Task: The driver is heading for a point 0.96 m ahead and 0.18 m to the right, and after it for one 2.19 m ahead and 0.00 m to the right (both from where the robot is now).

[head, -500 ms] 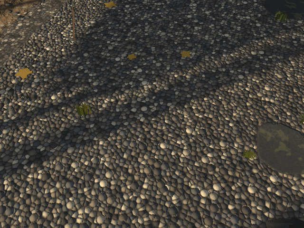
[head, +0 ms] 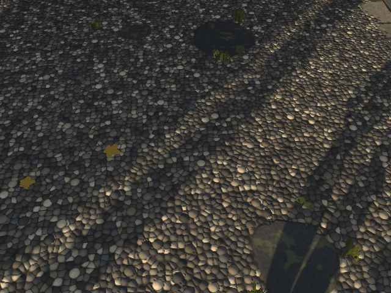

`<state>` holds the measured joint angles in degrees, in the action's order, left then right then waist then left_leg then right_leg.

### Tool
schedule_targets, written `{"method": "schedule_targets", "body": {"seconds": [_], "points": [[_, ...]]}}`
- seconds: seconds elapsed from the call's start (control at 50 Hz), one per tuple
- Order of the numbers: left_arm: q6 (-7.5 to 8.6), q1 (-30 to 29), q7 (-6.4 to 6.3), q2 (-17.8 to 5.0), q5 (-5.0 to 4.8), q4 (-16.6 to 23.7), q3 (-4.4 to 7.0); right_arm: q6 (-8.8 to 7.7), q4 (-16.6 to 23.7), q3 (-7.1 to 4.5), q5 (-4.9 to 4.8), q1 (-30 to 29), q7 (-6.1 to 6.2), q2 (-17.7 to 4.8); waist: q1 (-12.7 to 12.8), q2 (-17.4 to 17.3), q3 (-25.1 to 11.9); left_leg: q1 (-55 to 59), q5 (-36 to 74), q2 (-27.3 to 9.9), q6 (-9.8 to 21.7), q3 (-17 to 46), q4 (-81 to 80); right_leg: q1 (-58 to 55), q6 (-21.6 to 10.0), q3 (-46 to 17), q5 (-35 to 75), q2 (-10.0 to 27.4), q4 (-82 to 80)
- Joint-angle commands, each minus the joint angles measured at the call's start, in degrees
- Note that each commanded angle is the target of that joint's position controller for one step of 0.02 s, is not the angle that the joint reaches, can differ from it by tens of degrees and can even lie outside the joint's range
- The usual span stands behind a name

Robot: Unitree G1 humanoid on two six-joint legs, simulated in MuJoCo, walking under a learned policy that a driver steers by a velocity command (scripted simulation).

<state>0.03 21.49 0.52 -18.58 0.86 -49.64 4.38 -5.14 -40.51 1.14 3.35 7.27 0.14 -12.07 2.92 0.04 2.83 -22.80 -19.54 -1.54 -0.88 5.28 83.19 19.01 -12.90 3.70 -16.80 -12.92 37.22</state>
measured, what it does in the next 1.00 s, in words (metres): walks ahead, turning right: left foot, then right foot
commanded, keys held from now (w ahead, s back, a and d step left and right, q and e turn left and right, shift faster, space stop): s+e+shift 0.38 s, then w+e+shift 0.12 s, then w+shift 0.16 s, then w+q+shift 0.34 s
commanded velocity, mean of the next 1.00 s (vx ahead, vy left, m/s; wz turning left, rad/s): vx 0.46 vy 0.00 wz -0.52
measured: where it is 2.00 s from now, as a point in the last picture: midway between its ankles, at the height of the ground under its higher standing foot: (269, 154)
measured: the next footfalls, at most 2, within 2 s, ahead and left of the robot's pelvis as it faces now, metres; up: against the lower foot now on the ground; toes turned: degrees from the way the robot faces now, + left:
left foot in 0.24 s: +0.45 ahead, +0.12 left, +0.00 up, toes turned -26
right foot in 0.62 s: +0.20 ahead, -0.02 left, +0.00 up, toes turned -40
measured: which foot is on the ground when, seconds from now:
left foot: up 0.00-0.22, down 0.24-0.60, up 0.62-1.00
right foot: down 0.00-0.22, up 0.24-0.60, down 0.62-1.00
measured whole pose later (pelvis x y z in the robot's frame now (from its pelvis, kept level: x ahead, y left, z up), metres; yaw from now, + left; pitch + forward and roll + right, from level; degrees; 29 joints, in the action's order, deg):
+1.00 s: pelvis +0.41 -0.04 +0.01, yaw -30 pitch +3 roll +0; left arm 5.0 25.4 -0.8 -16.3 2.7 -45.5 2.5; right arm 2.0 -41.9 -3.8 2.3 10.2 -5.8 -17.5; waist 2.0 -0.5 -1.7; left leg -41.5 -5.6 -1.5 3.7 -5.1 47.6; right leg -14.3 0.9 9.6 -24.4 0.5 7.4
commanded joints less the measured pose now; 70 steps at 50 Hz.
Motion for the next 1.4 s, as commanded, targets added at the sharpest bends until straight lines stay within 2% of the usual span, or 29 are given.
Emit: {"method": "schedule_targets", "body": {"seconds": [0.02, 0.06, 0.08, 0.1, 0.18, 0.22, 0.24, 0.26, 0.28, 0.32, 0.36, 0.42, 0.54, 0.58, 0.6, 0.62, 0.64, 0.66, 0.72, 0.78, 0.96, 1.02, 1.06, 1.08, 1.1, 1.12, 1.18, 1.26, 1.4], "points": [[3.38, -1.34, -1.02, -7.52, -0.52, 4.44, 1.13, 1.28, 4.8, -1.53, 0.92, 2.55, 0.29, -9.7, -6.59, -7.84, 5.39, -13.65, -1.27, -3.88, -2.89, -0.69, -9.72, -0.75, -8.19, -32.38, 22.59, 18.12, -24.56], [4.3, -1.02, -0.58, -9.21, -0.72, 4.42, 1.56, 1.81, 6.66, -1.09, -0.06, -1.09, 0.45, -8.61, -5.87, -7.94, 4.99, -7.06, 2.71, -2.43, -4.29, -4.77, -22.45, 4.06, -5.12, -22.72, 52.85, 13.21, -20.91], [5.11, -1.48, -1.49, -2.45, -4.12, 6.84, 0.25, -1.34, 10.91, -1.94, -2.91, -11.23, 1.17, -7.39, -2.42, -8.74, 3.9, -6.75, 5.12, 2.19, -4.83, -2.91, -30.93, 5.24, -1.61, -23.96, 46.35, 9.45, -19.11], [4.34, -1.87, -2.18, -4.66, -4.48, 6.13, 0.85, -2.26, 12.17, -1.37, -3.04, -13.04, 1.38, -5.27, -2.11, -6.36, 1.56, -3.64, 10.72, 5.22, -4.52, -3.81, -41.29, 4.43, 1.63, -21.65, 44.74, 6.87, -16.47], [0.11, 1.9, -4.06, -6.41, -3.14, 5.51, 2.46, -2.53, 12.59, -3.92, -4.82, -7.73, 1.46, -7.21, -2.24, 4.68, -9.18, 17.98, 32.77, 13.4, -4.33, -4.84, -57.1, 4.07, 13.12, -23.64, 35.2, 2.65, -3.96], [0.06, -5.06, -3.81, -4.19, -3.18, 9.46, 2.05, -1.55, 9.01, -5.72, -3.79, 7.98, 2.27, -9.5, -11.56, 4.11, -16.86, 37.14, 50.57, 3.26, -1.29, 2.32, -63.87, 8.07, 17.8, -19.54, 11.85, -1.65, 17.6], [-0.84, -3.45, -3.8, 2.86, -0.76, 11.28, -0.15, -0.51, 7.49, -5.18, -2.1, 14.25, 2.79, -9.81, -11.54, -2.89, -24.36, 48.07, 72.89, -12.47, 3.42, 14.46, -53.5, 15.16, 17.29, -15.65, -28.87, -3.38, 34.15], [-0.65, 8.72, -2.93, 2.32, -1.55, 12.04, -0.49, -0.15, 8.98, -3.84, 1.18, 11.64, 1.93, -8.53, -4.03, -11.02, -31.49, 46.99, 93.88, -26.63, 14.13, 28.53, -48.09, 15.35, 18.31, -20.94, -34.49, -0.51, 52.0], [-1.27, 11.9, -1.51, -3.67, -2.46, 13.09, 0.23, 0.36, 8.79, -4.97, -0.48, 5.39, 1.59, -10.42, -0.74, -14.98, -31.51, 44.59, 80.28, -31.43, 22.32, 34.03, -50.83, 20.63, 19.98, -18.21, -27.21, 4.4, 61.65], [-3.36, 2.96, -1.98, -8.48, -2.74, 12.88, 1.84, 2.13, 12.03, -3.93, -1.32, -5.88, 3.11, -5.59, -0.58, -4.91, -20.53, 25.23, 52.93, -21.89, 19.09, 21.29, -57.03, 20.77, 20.86, -13.41, -16.71, 11.94, 59.71], [-5.15, 0.24, -3.35, -6.07, -2.37, 14.12, 1.34, 3.5, 10.51, -3.72, -1.57, -9.17, 3.29, -6.39, 1.09, -0.33, -10.07, 6.65, 52.61, -13.96, 15.17, 8.79, -60.77, 13.85, 21.02, -10.21, -12.85, 12.47, 49.45], [-4.17, -0.43, -3.3, -1.83, -2.72, 16.66, 0.0, 4.02, 7.34, -5.85, -1.25, -6.58, 2.98, -11.91, 1.29, -3.89, -14.23, 7.45, 31.81, -12.38, 14.59, 1.97, -65.27, 11.0, 19.5, -6.62, -4.23, 15.87, 35.19], [-3.36, 2.75, -0.61, -7.27, -1.87, 13.49, 1.25, 2.58, 5.25, -8.65, -5.52, -7.41, 1.13, -16.88, 3.04, -10.1, -11.72, -3.59, -14.6, -14.34, 8.78, -1.15, -75.55, -10.56, 10.66, 2.36, -6.43, 15.33, 9.66], [-2.91, 13.33, -0.81, -6.04, -1.38, 6.78, 1.37, 2.66, 5.5, -7.96, -4.66, -9.75, 0.91, -13.23, 7.59, -4.04, -9.04, -9.69, -19.56, -9.77, 4.43, -7.46, -64.84, -21.44, 8.63, 6.96, -6.49, 11.64, -1.68], [-2.22, 16.6, -0.99, -4.58, -1.6, 4.44, 1.1, 2.8, 5.29, -6.81, -4.27, -10.02, 0.3, -8.59, 8.85, 7.21, -3.45, -18.85, -21.1, -4.86, 1.86, -12.21, -44.69, -25.08, 6.17, -0.78, -11.22, 14.16, -9.22], [-0.6, 11.13, -1.06, -4.79, -0.88, 7.63, -0.82, 2.14, 6.7, -4.36, -4.12, -8.62, -1.32, -0.52, 3.04, 17.42, 1.87, -34.07, -16.93, -0.89, 0.15, -11.12, -21.14, -21.99, 1.31, -24.81, -23.92, 26.76, -13.64], [-1.41, 1.01, -0.72, -10.3, 1.38, 14.51, 0.15, 4.04, 9.38, -3.62, 1.3, -8.65, -1.1, -2.23, 1.78, 17.44, 2.53, -45.6, -8.35, -0.64, -1.12, -6.55, -19.45, -16.16, -4.24, -45.16, -42.39, 34.17, -31.06], [-1.52, -3.01, -1.48, -10.82, 1.8, 15.4, 0.96, 4.06, 11.21, -4.99, 1.14, -14.1, -1.22, -8.21, 1.5, 10.26, 6.5, -44.54, 1.67, -3.78, -2.12, -3.43, -19.44, -11.5, -4.67, -46.65, -43.73, 34.66, -37.32], [1.96, -4.12, -0.4, -8.8, 1.0, 13.84, 0.35, 4.97, 4.05, -6.42, -0.31, -2.1, -3.15, -12.25, -2.49, 7.17, 1.93, -26.52, 15.74, -3.47, -3.9, -5.62, -24.18, -8.7, 1.28, -22.16, -18.33, 25.07, -32.84], [4.23, 2.02, -0.17, -7.47, 1.04, 10.99, 0.27, 6.01, 3.44, -6.73, -2.62, -3.2, -4.29, -10.69, -0.34, 3.27, 3.25, -27.7, 17.82, 1.46, -2.4, -0.2, -23.75, -14.58, 3.86, -13.85, -13.05, 26.14, -33.67], [5.67, 4.98, -1.67, -4.62, 1.82, 6.19, -0.06, 5.8, 5.5, -5.0, -0.86, -10.4, -6.41, -8.07, 2.01, 4.53, 8.31, -28.96, 14.43, -1.86, 4.48, -10.08, -35.47, -27.02, 6.32, 3.5, 5.47, 28.25, -35.19], [5.21, 4.19, -2.0, -7.09, 2.13, 4.65, 0.1, 5.81, 5.8, -4.41, -1.69, -6.22, -5.13, -7.64, -1.2, 6.5, 3.23, -14.19, 5.93, 4.22, 10.67, -18.09, -40.85, -29.85, 7.76, 9.71, 59.72, 28.08, -22.32], [3.64, 2.05, -2.15, -10.48, 2.61, 5.13, 0.96, 4.8, 1.24, -6.22, -2.53, 12.41, -3.94, -12.01, -10.22, 8.82, -8.08, 4.68, -2.27, 10.14, 14.05, -18.26, -40.41, -27.99, 7.62, 10.0, 81.08, 28.64, 3.9], [3.98, -0.21, -2.15, -10.59, 1.97, 6.04, 0.81, 4.08, -2.16, -7.92, -1.65, 24.44, -3.28, -15.62, -16.38, 5.34, -13.28, 23.93, -2.43, 8.94, 15.61, -10.02, -46.51, -14.0, 8.74, 9.55, 68.79, 26.55, 22.27], [5.18, -0.36, -0.38, -2.13, 0.93, 10.38, -1.39, 4.8, -2.97, -10.21, -1.45, 24.03, -2.38, -23.12, -11.26, -12.66, -13.39, 38.76, -23.6, -6.33, 23.45, 23.09, -56.68, 14.3, 12.9, 6.96, 14.79, 13.93, 45.06], [6.73, -6.52, 0.09, -2.41, 1.31, 12.79, -1.93, 4.81, -2.01, -10.1, -2.96, 21.38, -2.82, -22.95, -10.77, -9.36, -15.79, 40.96, -23.07, -11.38, 25.26, 45.41, -67.16, 24.61, 12.11, -6.22, -4.86, 8.62, 52.79], [8.32, -12.05, 0.09, -2.78, 1.85, 14.9, -2.78, 3.95, -3.41, -9.02, -2.46, 18.44, -1.07, -17.56, -6.2, 3.33, -3.31, 24.22, -3.41, -7.67, 19.56, 28.59, -68.75, 24.67, 11.16, -9.27, 1.22, 17.63, 42.1], [4.28, -12.33, 0.64, -1.71, 3.56, 16.04, -3.58, 1.93, -2.22, -7.11, -3.44, 14.82, -0.79, -13.7, -1.88, 1.04, 1.84, 7.74, 3.38, -1.22, 19.77, 17.59, -72.61, 19.81, 14.98, -6.39, -1.82, 20.31, 30.32], [4.75, -25.55, 1.54, -1.22, 1.0, 20.89, -4.75, 1.2, -2.91, -8.38, -4.05, 16.66, -0.58, -16.83, -7.01, -4.02, 1.61, 8.63, 35.34, 1.03, 13.43, 14.48, -71.81, 4.92, 15.02, -2.46, 22.82, 14.18, -3.63]]}}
